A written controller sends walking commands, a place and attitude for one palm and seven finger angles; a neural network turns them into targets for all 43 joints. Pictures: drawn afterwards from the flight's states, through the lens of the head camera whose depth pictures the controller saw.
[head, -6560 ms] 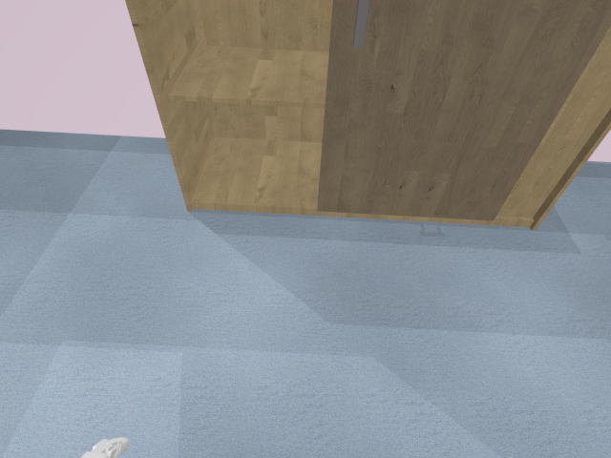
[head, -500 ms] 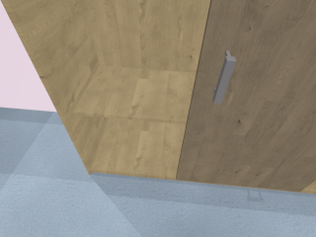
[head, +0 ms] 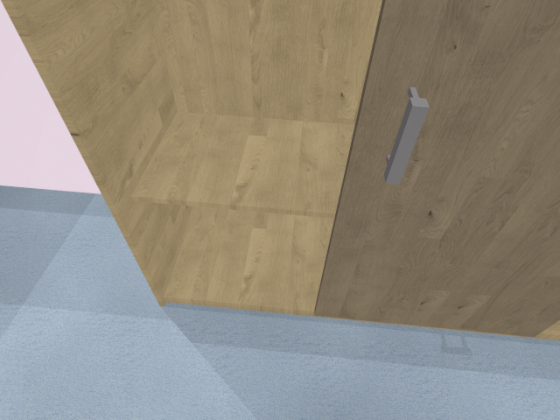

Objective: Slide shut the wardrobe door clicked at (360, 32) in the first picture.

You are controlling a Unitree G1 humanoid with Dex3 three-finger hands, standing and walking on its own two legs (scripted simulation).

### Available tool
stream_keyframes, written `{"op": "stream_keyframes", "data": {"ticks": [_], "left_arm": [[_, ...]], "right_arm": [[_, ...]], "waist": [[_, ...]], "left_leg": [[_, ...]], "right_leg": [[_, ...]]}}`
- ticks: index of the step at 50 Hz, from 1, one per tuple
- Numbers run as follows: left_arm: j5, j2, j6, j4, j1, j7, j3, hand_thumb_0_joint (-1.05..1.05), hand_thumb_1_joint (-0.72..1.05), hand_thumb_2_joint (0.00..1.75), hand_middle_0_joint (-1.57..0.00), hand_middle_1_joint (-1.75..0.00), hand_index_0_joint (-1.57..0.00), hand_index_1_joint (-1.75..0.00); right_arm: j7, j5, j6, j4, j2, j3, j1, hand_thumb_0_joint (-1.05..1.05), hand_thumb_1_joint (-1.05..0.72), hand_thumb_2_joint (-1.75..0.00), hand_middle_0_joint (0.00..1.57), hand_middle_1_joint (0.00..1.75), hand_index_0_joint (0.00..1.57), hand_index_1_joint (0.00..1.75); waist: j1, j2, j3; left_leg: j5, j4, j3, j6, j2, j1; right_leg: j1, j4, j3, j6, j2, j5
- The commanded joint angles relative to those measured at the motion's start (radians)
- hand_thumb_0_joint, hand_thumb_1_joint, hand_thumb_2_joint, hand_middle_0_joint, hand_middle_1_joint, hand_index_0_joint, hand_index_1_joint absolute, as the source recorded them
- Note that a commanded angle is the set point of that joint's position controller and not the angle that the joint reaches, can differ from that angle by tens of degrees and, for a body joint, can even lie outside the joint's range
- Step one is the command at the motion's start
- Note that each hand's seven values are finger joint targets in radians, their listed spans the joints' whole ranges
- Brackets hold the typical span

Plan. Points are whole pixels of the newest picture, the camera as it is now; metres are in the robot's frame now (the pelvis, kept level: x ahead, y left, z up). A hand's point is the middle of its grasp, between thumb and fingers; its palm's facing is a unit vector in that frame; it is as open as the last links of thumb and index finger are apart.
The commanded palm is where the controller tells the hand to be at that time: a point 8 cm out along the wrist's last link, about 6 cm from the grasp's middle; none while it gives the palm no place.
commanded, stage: look again from close up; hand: right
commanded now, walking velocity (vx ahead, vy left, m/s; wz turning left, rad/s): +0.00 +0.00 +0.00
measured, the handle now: (402, 136) +0.58 -0.18 +0.11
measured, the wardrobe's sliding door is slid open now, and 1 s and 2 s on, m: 0.58 0.58 0.58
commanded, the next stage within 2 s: shuffle to correct the standing spot in 1.16 s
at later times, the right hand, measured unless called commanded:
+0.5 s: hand out of the picture +0.00 -0.15 -0.17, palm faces +0.06 +0.98 -0.16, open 7.4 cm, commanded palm none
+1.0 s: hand out of the picture -0.01 -0.14 -0.17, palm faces +0.06 +0.98 -0.16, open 7.4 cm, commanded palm none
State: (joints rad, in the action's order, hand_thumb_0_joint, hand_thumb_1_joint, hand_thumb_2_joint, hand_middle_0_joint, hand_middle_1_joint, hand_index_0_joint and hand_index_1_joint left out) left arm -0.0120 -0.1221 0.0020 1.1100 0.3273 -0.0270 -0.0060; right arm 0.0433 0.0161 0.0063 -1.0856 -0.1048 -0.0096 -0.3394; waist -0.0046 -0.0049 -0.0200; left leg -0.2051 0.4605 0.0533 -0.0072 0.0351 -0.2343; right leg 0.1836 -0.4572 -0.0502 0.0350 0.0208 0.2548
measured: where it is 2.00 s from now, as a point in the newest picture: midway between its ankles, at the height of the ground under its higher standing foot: outside the picture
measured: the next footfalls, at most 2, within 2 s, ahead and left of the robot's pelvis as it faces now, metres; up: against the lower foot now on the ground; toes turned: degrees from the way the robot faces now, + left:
left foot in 1.94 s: +0.24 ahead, +0.08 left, +0.00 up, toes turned +1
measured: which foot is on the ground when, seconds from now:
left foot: down 0.00-1.00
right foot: down 0.00-1.00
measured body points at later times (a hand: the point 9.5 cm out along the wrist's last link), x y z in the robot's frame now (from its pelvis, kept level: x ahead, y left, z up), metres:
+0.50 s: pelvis +0.01 +0.01 +0.00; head +0.01 +0.01 +0.45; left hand +0.00 +0.22 -0.16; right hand -0.01 -0.20 -0.16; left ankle +0.03 +0.12 -0.74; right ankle +0.00 -0.09 -0.74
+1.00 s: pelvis +0.02 +0.01 +0.00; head +0.02 +0.01 +0.45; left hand -0.01 +0.22 -0.16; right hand -0.01 -0.20 -0.16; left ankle +0.03 +0.12 -0.74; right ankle +0.00 -0.09 -0.74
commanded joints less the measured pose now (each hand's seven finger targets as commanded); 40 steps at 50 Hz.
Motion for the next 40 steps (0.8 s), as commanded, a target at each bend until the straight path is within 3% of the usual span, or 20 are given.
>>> {"op": "stream_keyframes", "data": {"ticks": [1, 15, 40], "left_arm": [[0.001, -0.085, 0.013, -0.019, 0.075, -0.004, -0.013, 0.0, 0.9, 0.9, -0.2, -0.3, -0.2, -0.3], [0.001, -0.087, 0.018, -0.013, 0.077, -0.008, -0.009, 0.0, 0.9, 0.9, -0.2, -0.3, -0.2, -0.3], [0.0, -0.086, 0.018, 0.0, 0.083, -0.011, -0.001, 0.0, 0.9, 0.9, -0.2, -0.3, -0.2, -0.3]], "right_arm": [[0.005, 0.003, 0.013, 0.022, -0.085, -0.016, -0.073, 0.0, -0.9, -0.9, 0.2, 0.3, 0.2, 0.3], [0.005, 0.001, 0.016, 0.012, -0.083, -0.015, -0.073, 0.0, -0.9, -0.9, 0.2, 0.3, 0.2, 0.3], [0.003, 0.0, 0.016, -0.002, -0.084, -0.012, -0.073, 0.0, -0.9, -0.9, 0.2, 0.3, 0.2, 0.3]], "waist": [[0.005, 0.004, -0.077], [0.005, 0.008, -0.05], [0.006, 0.005, -0.08]], "left_leg": [[0.012, -0.089, -0.085, 0.027, 0.07, 0.026], [0.075, -0.09, -0.081, 0.029, 0.073, 0.054], [0.059, -0.112, -0.079, 0.031, 0.072, 0.058]], "right_leg": [[0.103, 0.128, 0.108, 0.0, -0.113, -0.018], [0.065, 0.118, 0.1, -0.003, -0.118, -0.101], [0.061, 0.141, 0.104, -0.007, -0.118, -0.089]]}}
